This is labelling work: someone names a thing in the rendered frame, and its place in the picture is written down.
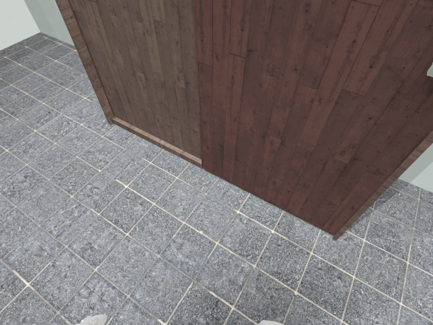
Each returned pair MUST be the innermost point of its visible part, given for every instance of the wardrobe door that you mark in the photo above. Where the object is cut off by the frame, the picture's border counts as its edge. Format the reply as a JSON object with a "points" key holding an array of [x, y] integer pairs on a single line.
{"points": [[312, 104], [144, 54]]}

